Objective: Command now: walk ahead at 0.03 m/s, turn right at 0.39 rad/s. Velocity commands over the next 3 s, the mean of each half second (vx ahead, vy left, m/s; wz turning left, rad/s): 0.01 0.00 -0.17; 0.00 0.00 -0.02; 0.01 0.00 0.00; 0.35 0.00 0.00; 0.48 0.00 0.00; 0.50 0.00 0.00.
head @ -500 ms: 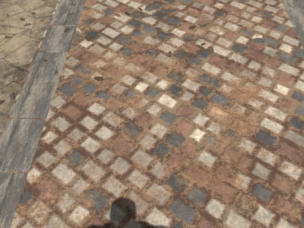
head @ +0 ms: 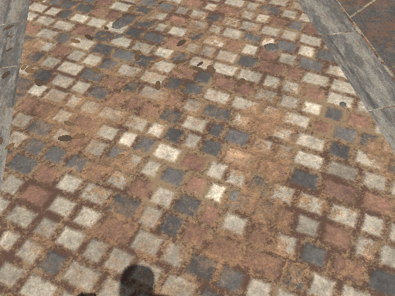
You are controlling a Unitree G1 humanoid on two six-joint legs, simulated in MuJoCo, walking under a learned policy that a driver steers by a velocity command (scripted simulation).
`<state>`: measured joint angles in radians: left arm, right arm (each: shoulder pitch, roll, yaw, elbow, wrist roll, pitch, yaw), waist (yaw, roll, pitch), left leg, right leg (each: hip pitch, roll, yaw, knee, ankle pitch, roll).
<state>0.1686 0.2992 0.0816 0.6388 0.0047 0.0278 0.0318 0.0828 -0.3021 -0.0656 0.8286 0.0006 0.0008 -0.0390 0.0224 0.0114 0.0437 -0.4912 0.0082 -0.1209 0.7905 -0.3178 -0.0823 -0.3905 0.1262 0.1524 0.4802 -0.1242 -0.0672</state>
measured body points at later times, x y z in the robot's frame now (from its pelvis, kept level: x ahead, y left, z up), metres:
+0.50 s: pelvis +0.02 +0.02 +0.00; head +0.04 +0.02 +0.45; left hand +0.18 +0.28 -0.10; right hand +0.12 -0.24 -0.12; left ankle +0.04 +0.16 -0.74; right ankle +0.00 -0.11 -0.74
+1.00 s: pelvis +0.02 +0.01 +0.00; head +0.03 +0.01 +0.45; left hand +0.13 +0.26 -0.13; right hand +0.06 -0.26 -0.14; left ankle +0.04 +0.16 -0.74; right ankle +0.00 -0.11 -0.74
